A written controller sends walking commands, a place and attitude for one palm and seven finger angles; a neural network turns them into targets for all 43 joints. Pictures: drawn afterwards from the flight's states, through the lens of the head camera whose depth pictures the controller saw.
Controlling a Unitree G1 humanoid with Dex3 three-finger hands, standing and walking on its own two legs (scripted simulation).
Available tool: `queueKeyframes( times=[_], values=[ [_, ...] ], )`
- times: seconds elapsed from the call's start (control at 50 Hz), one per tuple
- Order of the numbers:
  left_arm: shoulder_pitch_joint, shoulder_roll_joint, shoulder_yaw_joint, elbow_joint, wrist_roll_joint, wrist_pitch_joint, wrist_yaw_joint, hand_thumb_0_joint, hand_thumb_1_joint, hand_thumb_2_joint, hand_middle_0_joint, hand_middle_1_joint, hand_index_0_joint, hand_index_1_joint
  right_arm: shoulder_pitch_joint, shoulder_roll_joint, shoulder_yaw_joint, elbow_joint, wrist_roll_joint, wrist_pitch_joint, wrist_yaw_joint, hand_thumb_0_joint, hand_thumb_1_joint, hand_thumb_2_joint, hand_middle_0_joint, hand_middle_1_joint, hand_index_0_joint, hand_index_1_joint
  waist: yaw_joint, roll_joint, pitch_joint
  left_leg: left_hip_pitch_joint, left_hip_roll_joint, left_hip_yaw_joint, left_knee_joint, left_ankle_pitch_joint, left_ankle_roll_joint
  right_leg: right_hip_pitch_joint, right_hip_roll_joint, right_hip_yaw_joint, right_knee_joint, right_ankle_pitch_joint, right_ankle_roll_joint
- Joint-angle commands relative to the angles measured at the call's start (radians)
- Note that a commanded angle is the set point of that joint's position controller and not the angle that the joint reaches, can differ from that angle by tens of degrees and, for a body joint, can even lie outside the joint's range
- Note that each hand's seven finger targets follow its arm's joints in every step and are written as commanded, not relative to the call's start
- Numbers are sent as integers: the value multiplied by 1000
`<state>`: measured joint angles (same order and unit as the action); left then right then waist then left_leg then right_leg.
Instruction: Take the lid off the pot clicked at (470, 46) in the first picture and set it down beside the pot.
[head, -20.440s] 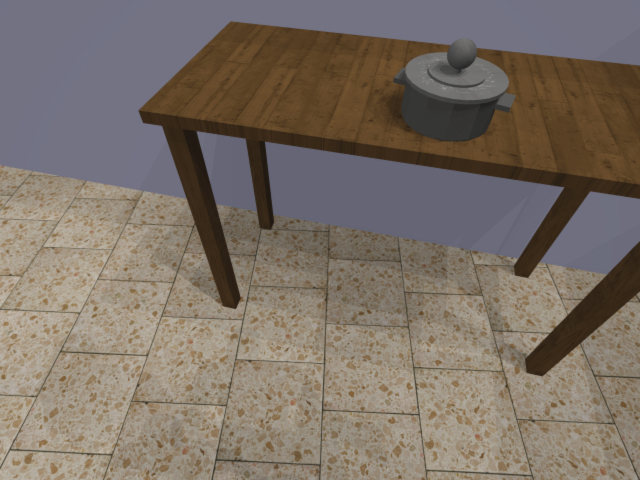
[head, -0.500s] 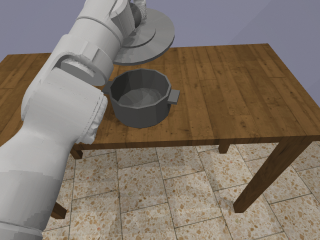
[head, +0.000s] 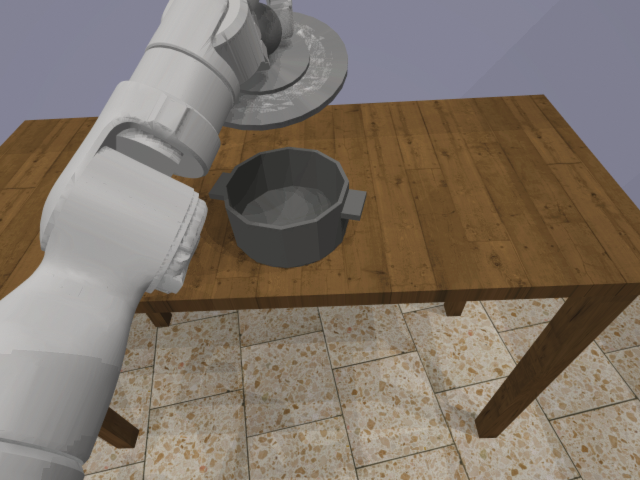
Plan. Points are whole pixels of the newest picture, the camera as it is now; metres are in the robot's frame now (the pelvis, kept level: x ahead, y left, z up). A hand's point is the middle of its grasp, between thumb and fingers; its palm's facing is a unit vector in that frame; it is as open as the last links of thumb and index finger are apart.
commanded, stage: move the lid sideways beside the pot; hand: left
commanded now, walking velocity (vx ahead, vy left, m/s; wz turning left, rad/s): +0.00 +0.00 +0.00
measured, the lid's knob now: (257, 30) +0.50 +0.05 +0.32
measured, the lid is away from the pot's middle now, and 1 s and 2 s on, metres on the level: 0.02 0.15 0.26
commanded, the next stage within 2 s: lower the lid onto the table in 1.96 s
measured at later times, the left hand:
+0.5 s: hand (186, 40) +0.46 +0.11 +0.33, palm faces -0.12 -0.10 -0.99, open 7.8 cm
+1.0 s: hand (120, 45) +0.47 +0.18 +0.33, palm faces -0.11 -0.10 -0.99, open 7.8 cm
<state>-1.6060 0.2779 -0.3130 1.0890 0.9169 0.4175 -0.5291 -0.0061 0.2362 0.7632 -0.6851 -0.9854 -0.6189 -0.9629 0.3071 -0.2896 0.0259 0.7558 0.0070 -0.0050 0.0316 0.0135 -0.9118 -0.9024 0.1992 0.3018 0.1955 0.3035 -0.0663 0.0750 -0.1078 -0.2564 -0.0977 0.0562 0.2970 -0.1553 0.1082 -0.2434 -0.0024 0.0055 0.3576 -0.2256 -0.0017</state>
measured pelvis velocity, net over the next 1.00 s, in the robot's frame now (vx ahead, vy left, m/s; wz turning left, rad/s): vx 0.00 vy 0.00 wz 0.02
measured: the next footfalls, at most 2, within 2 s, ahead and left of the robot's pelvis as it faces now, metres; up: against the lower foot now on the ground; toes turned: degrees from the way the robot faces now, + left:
none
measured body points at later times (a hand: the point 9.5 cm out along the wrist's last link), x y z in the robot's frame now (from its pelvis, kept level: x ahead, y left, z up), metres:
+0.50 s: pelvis -0.01 -0.01 +0.00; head +0.00 -0.02 +0.45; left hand +0.46 +0.12 +0.39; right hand +0.09 -0.26 -0.12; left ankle -0.01 +0.05 -0.75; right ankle -0.03 -0.12 -0.75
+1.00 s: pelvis +0.00 +0.00 +0.00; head +0.02 -0.01 +0.45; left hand +0.47 +0.19 +0.38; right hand +0.08 -0.27 -0.12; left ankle -0.01 +0.05 -0.75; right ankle -0.03 -0.12 -0.75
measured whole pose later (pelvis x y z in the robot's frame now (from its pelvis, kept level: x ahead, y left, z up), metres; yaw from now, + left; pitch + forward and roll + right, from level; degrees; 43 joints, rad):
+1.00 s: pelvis +0.00 +0.00 +0.00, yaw +1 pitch +6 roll +0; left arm -1.49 0.56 -0.29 0.97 0.96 0.34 -0.61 -0.01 0.24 0.76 -0.69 -0.99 -0.62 -0.97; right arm 0.30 -0.30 0.02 0.71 0.02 0.06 0.01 0.01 -0.91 -0.90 0.20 0.30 0.20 0.30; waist -0.07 0.04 -0.08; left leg -0.25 -0.10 0.03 0.30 -0.15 0.11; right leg -0.22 0.00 -0.01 0.33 -0.21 0.00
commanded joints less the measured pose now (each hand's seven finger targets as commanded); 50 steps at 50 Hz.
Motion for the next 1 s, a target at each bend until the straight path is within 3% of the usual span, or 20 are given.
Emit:
queueKeyframes(
  times=[0.0, 0.04, 0.06, 0.08, 0.14, 0.2, 0.24, 0.34, 0.38, 0.44, 0.5, 0.58, 0.6, 0.64, 0.7, 0.8, 0.86, 0.9, 0.92, 0.98],
  values=[
    [-609, 336, 99, -122, 57, 14, 53, 0, 673, 949, -856, -1064, -792, -1050, -30, -125, -33, -105, 8, -16, -19, 0, -900, -900, 200, 300, 200, 300, 10, -233, -362, 232, 37, -77, 50, 449, -21, 86, 38, 18, -17, 351, -43],
    [-598, 328, 93, -183, 33, 10, 48, 0, 673, 949, -856, -1064, -792, -1050, -40, -131, -37, -117, 10, -4, -22, 0, -900, -900, 200, 300, 200, 300, 16, -186, -391, 257, 43, -72, 54, 490, -25, 106, 27, 17, -13, 387, -43],
    [-633, 322, 72, -212, 57, 2, 41, 0, 673, 949, -856, -1064, -792, -1050, -55, -120, -32, -131, 11, -7, -18, 0, -900, -900, 200, 300, 200, 300, 15, -176, -420, 266, 38, -78, 60, 505, -22, 100, 29, 29, -13, 383, -41],
    [-633, 263, 33, -195, 60, 5, 37, 0, 673, 949, -856, -1064, -792, -1050, -71, -113, -32, -133, 15, -6, -17, 0, -900, -900, 200, 300, 200, 300, 1, -176, -382, 284, 44, -78, 66, 507, -21, 63, 30, 22, -15, 368, -40],
    [-568, 225, 5, -175, 41, 9, 31, 0, 673, 949, -856, -1064, -792, -1050, -57, -127, -36, -125, 20, 18, -20, 0, -900, -900, 200, 300, 200, 300, -17, -164, -308, 291, 46, -89, 61, 465, -24, 15, 33, 10, -38, 317, -39],
    [-648, 285, 23, -255, 53, -8, 15, 0, 673, 949, -856, -1064, -792, -1050, -92, -119, -28, -144, 21, 16, -22, 0, -900, -900, 200, 300, 200, 300, -13, -169, -368, 293, 36, -91, 48, 374, -18, 44, 31, 17, -32, 285, -39],
    [-674, 264, 8, -336, 34, -33, 12, 0, 673, 949, -856, -1064, -792, -1050, -77, -115, -33, -151, 18, 12, -26, 0, -900, -900, 200, 300, 200, 300, -12, -117, -419, 346, 38, -94, 64, 425, -21, 47, 27, 17, -27, 303, -41],
    [-615, 278, 14, -215, 38, -31, 7, 0, 673, 949, -856, -1064, -792, -1050, -63, -128, -28, -115, 22, 21, -31, 0, -900, -900, 200, 300, 200, 300, -27, -125, -288, 279, 33, -108, 35, 306, -31, 3, 38, 0, -53, 225, -49],
    [-639, 313, 26, -238, 47, -36, 11, 0, 673, 949, -856, -1064, -792, -1050, -90, -129, -26, -125, 24, 20, -30, 0, -900, -900, 200, 300, 200, 300, -20, -117, -318, 273, 30, -108, 25, 262, -30, 19, 38, 3, -50, 202, -51],
    [-624, 363, 59, -251, 56, -58, 15, 0, 673, 949, -856, -1064, -792, -1050, -57, -133, -32, -121, 14, 18, -34, 0, -900, -900, 200, 300, 200, 300, -9, -112, -380, 288, 34, -105, 40, 324, -33, 56, 34, 7, -43, 242, -53],
    [-599, 336, 33, -200, 69, -50, 9, 0, 673, 949, -856, -1064, -792, -1050, -81, -130, -29, -124, 24, 25, -30, 0, -900, -900, 200, 300, 200, 300, -17, -118, -327, 271, 34, -106, 36, 324, -32, 26, 38, 3, -47, 225, -52],
    [-581, 374, 52, -250, 70, -64, 0, 0, 673, 949, -856, -1064, -792, -1050, -70, -137, -36, -135, 20, 28, -27, 0, -900, -900, 200, 300, 200, 300, -3, -104, -366, 291, 35, -109, 45, 404, -36, 45, 40, 4, -45, 255, -50],
    [-573, 387, 61, -244, 72, -62, -3, 0, 673, 949, -856, -1064, -792, -1050, -66, -137, -37, -134, 20, 29, -29, 0, -900, -900, 200, 300, 200, 300, -5, -133, -364, 289, 35, -107, 47, 411, -34, 51, 41, 4, -44, 265, -48],
    [-551, 442, 98, -269, 70, -71, -7, 0, 673, 949, -856, -1064, -792, -1050, -29, -147, -44, -134, 12, 30, -33, 0, -900, -900, 200, 300, 200, 300, 6, -139, -392, 294, 40, -104, 47, 436, -38, 75, 37, 4, -44, 286, -48],
    [-569, 419, 68, -225, 76, -64, -14, 0, 673, 949, -856, -1064, -792, -1050, -51, -142, -39, -134, 24, 34, -33, 0, -900, -900, 200, 300, 200, 300, -8, -141, -327, 268, 34, -104, 40, 384, -30, 41, 42, -1, -49, 251, -46],
    [-589, 505, 106, -282, 92, -86, -16, 0, 673, 949, -856, -1064, -792, -1050, -38, -147, -45, -146, 16, 31, -36, 0, -900, -900, 200, 300, 200, 300, 3, -106, -399, 295, 35, -104, 56, 431, -35, 66, 39, 6, -42, 267, -47],
    [-568, 492, 91, -317, 88, -95, -22, 0, 673, 949, -856, -1064, -792, -1050, -36, -148, -51, -154, 17, 32, -33, 0, -900, -900, 200, 300, 200, 300, 0, -73, -403, 317, 38, -104, 71, 479, -39, 49, 39, 7, -44, 282, -47],
    [-535, 527, 114, -337, 89, -92, -24, 0, 673, 949, -856, -1064, -792, -1050, -40, -150, -50, -158, 20, 38, -31, 0, -900, -900, 200, 300, 200, 300, 10, -72, -419, 326, 40, -107, 78, 538, -43, 63, 39, 4, -36, 304, -48],
    [-522, 473, 76, -336, 84, -87, -30, 0, 673, 949, -856, -1064, -792, -1050, -53, -143, -48, -164, 24, 39, -30, 0, -900, -900, 200, 300, 200, 300, 1, -54, -395, 340, 40, -108, 86, 565, -41, 37, 39, 4, -37, 308, -46],
    [-485, 470, 75, -396, 74, -80, -40, 0, 673, 949, -856, -1064, -792, -1050, -56, -150, -53, -171, 27, 42, -20, 0, -900, -900, 200, 300, 200, 300, 2, -44, -401, 376, 44, -121, 100, 618, -51, 10, 45, -1, -42, 296, -42]
  ],
)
